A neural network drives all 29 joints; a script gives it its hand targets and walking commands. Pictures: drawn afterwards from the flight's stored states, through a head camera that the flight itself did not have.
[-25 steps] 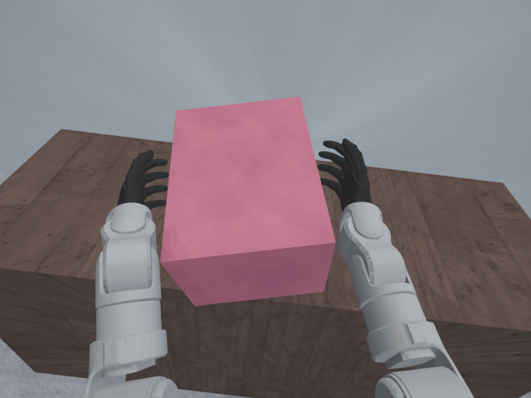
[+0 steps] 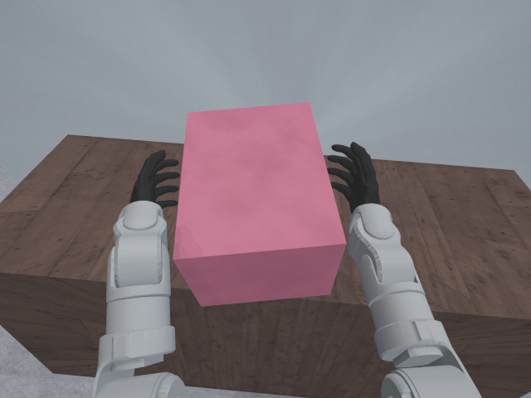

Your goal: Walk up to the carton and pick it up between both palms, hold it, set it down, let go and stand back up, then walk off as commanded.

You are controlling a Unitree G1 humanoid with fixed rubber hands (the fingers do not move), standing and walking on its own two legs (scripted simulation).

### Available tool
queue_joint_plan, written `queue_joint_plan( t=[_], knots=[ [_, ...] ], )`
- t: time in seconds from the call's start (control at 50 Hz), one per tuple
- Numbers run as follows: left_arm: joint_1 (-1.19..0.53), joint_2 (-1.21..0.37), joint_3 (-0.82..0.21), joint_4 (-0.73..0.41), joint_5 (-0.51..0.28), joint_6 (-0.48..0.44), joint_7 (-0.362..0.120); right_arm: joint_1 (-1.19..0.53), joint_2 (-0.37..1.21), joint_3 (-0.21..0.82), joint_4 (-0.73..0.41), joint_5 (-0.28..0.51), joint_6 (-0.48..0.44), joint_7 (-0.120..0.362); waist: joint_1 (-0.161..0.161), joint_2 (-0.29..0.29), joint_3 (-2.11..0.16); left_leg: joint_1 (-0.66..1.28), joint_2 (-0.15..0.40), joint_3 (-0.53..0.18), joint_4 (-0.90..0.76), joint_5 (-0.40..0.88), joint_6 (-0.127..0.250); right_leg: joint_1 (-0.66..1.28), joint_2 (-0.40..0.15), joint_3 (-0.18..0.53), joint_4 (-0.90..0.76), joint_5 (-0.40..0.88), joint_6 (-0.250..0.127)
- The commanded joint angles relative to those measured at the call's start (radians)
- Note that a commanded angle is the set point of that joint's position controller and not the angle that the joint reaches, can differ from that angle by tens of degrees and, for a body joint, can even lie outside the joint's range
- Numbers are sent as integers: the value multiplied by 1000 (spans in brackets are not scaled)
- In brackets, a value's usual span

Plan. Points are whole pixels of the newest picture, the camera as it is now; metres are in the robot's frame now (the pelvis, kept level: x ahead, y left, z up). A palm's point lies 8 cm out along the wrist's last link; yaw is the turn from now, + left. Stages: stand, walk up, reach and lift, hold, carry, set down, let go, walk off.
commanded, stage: hold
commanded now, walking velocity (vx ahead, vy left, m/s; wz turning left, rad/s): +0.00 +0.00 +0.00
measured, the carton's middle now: (256, 201) +0.44 -0.01 +0.09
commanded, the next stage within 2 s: none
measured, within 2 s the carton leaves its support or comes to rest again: neither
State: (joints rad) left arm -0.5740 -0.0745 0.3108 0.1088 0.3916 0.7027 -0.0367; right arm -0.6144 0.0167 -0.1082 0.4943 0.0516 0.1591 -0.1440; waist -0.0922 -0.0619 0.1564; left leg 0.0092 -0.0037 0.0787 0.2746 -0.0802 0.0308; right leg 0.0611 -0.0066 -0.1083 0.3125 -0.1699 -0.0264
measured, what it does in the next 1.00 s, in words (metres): stands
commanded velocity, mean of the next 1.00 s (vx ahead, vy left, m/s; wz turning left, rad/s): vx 0.00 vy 0.00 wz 0.00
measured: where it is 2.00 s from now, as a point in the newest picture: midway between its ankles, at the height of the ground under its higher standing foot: outside the picture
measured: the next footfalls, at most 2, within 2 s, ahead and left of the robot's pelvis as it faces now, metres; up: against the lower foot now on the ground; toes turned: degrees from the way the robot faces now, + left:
none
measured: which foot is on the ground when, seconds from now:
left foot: down 0.00-1.00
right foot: down 0.00-1.00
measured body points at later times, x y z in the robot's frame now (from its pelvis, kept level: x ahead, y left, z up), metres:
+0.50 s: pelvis +0.00 -0.01 +0.00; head -0.03 +0.02 +0.45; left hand +0.37 +0.15 +0.16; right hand +0.37 -0.16 +0.17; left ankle +0.06 +0.10 -0.75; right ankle +0.02 -0.10 -0.75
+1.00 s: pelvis +0.01 -0.01 +0.00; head -0.03 +0.03 +0.44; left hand +0.37 +0.17 +0.15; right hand +0.37 -0.14 +0.18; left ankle +0.06 +0.10 -0.75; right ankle +0.02 -0.10 -0.75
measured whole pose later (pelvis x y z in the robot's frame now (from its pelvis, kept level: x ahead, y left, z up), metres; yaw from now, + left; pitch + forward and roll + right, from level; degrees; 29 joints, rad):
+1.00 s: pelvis +0.01 -0.01 +0.00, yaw +1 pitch -13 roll +0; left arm -0.50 -0.04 0.30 0.03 0.39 0.75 -0.07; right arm -0.57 0.07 -0.09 0.46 0.07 0.17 -0.16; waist -0.09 -0.12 0.14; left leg 0.04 0.01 0.05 0.30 -0.11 0.01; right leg 0.12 0.01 -0.14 0.30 -0.19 -0.04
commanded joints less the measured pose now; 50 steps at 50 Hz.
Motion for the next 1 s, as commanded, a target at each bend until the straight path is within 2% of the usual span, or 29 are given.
queue_joint_plan(
  t=[0.0, 0.04, 0.06, 0.12, 0.14, 0.16, 0.22, 0.26, 0.3, 0.34, 0.36, 0.4, 0.44, 0.46, 0.48, 0.52, 0.54, 0.58, 0.62, 0.66, 0.68, 0.72, 0.74, 0.78, 0.8, 0.9, 0.92, 0.94, 0.98],
  knots=[
    [-589, -338, -429, -200, -166, -93, -125, -673, 368, 377, -247, 55, -58, 123, 34, 13, -540, 252, 8, -27, -7, 84, -9, -60, 22, -28, -66, 141, 81],
    [-522, -338, -417, -201, -140, -75, -130, -617, 364, 385, -220, 65, -45, 114, 32, 19, -519, 278, 7, -34, 3, 146, -18, -40, 14, -17, -62, 214, 84],
    [-521, -324, -417, -207, -133, -68, -135, -591, 350, 367, -217, 58, -41, 112, 13, 22, -512, 294, 9, -36, 8, 143, -26, -42, 15, -23, -61, 214, 85],
    [-507, -316, -415, -237, -141, -46, -163, -548, 363, 379, -233, 80, -27, 88, 4, 49, -475, 237, -16, -3, 7, 137, -18, 28, 12, -15, -63, 266, 80],
    [-510, -314, -413, -230, -133, -41, -173, -519, 354, 350, -211, 71, -18, 87, -26, 55, -444, 261, -7, -12, 2, 127, -28, 14, 9, -20, -64, 247, 80],
    [-514, -314, -434, -248, -133, -41, -172, -541, 347, 355, -245, 76, -27, 83, -19, 80, -446, 257, -9, -15, 10, 129, -33, 2, 7, -15, -66, 247, 81],
    [-479, -339, -481, -290, -160, -35, -170, -490, 320, 328, -251, 77, -28, 86, -57, 136, -425, 284, 4, -29, 24, 191, -57, -33, 14, -23, -64, 240, 69],
    [-519, -323, -484, -271, -160, -35, -174, -522, 323, 314, -243, 68, -30, 90, -56, 148, -374, 236, -7, -17, 17, 132, -52, -44, 17, -26, -72, 168, 61],
    [-517, -328, -504, -297, -173, -45, -167, -523, 326, 322, -286, 70, -39, 85, -65, 149, -404, 254, -3, -27, 29, 178, -55, -42, 16, -25, -67, 185, 66],
    [-546, -336, -504, -249, -162, -40, -164, -558, 323, 303, -253, 53, -34, 99, -66, 163, -361, 234, 5, -31, 8, 92, -52, -82, 12, -32, -83, 91, 56],
    [-544, -323, -469, -201, -145, -43, -166, -569, 328, 302, -218, 56, -29, 100, -37, 144, -314, 191, -3, -23, -9, 22, -35, -75, 16, -30, -90, 45, 52],
    [-534, -331, -462, -192, -146, -42, -166, -585, 333, 300, -233, 45, -28, 108, -33, 113, -313, 166, -1, -24, -27, -11, -23, -64, 14, -25, -86, 39, 50],
    [-532, -315, -410, -154, -117, -44, -167, -601, 332, 303, -208, 35, -25, 113, -5, 79, -293, 137, -5, -18, -43, -37, -4, -52, 8, -26, -83, 25, 61],
    [-566, -326, -413, -145, -137, -48, -166, -654, 329, 287, -224, 22, -33, 115, -23, 58, -334, 161, 5, -28, -46, -50, -8, -58, 9, -30, -83, 15, 61],
    [-549, -316, -418, -176, -148, -58, -167, -639, 351, 322, -260, 32, -40, 111, -7, 34, -392, 169, -1, -20, -30, -11, 0, -33, 6, -22, -74, 89, 67],
    [-565, -316, -398, -119, -149, -69, -162, -655, 353, 325, -228, 23, -38, 113, 4, 5, -386, 164, -4, -23, -37, -32, 7, -50, 5, -26, -80, 68, 77],
    [-587, -317, -398, -127, -156, -76, -160, -690, 381, 339, -237, 30, -41, 114, 24, 0, -434, 174, -2, -20, -36, -46, 12, -45, 11, -25, -79, 53, 74],
    [-574, -298, -378, -153, -150, -88, -158, -679, 394, 378, -257, 36, -37, 105, 41, -38, -463, 175, -9, -13, -31, 11, 22, -1, 3, -15, -66, 146, 94],
    [-564, -323, -409, -200, -166, -90, -155, -652, 402, 401, -276, 66, -42, 103, 37, 7, -548, 210, -7, -17, -5, 80, 7, 26, 8, -11, -55, 224, 88],
    [-565, -310, -389, -183, -149, -85, -158, -628, 383, 395, -267, 59, -35, 94, 38, 6, -520, 203, -10, -14, -11, 65, 3, 15, 6, -13, -64, 210, 90],
    [-569, -315, -420, -225, -173, -90, -163, -600, 409, 405, -307, 65, -38, 85, 21, 9, -567, 202, -14, -6, 4, 97, 0, 55, 4, -7, -53, 285, 86],
    [-543, -302, -406, -185, -158, -71, -169, -594, 391, 390, -266, 63, -29, 77, 17, 20, -516, 202, -19, -3, -1, 66, -4, 24, 10, -12, -57, 255, 91],
    [-562, -306, -426, -246, -163, -80, -167, -589, 393, 401, -294, 71, -30, 77, 17, 33, -533, 210, -16, -8, 3, 103, -9, 27, 16, -18, -54, 259, 87],
    [-545, -316, -422, -227, -153, -65, -168, -562, 370, 383, -265, 72, -20, 75, 4, 68, -488, 226, -10, -11, -3, 92, -21, 13, 9, -19, -65, 230, 78],
    [-523, -302, -426, -209, -148, -59, -177, -508, 363, 349, -206, 62, -6, 74, -21, 93, -416, 221, -15, -12, 0, 76, -25, 2, -4, -9, -71, 222, 84],
    [-551, -338, -493, -267, -160, -37, -186, -538, 331, 295, -231, 60, -21, 84, -63, 167, -375, 228, 4, -18, -2, 76, -52, -47, 13, -29, -78, 114, 56],
    [-568, -337, -482, -244, -169, -46, -178, -537, 346, 290, -211, 52, -22, 87, -57, 163, -353, 210, -2, -23, -7, 37, -46, -60, 12, -24, -82, 87, 61],
    [-565, -342, -487, -269, -171, -53, -178, -524, 355, 296, -230, 56, -28, 87, -64, 151, -379, 239, 1, -20, 4, 120, -54, -48, 17, -30, -78, 131, 61],
    [-561, -347, -499, -231, -174, -51, -166, -539, 328, 290, -187, 43, -22, 101, -64, 159, -355, 225, 6, -40, -2, 66, -52, -81, 11, -32, -82, 77, 58]
  ],
)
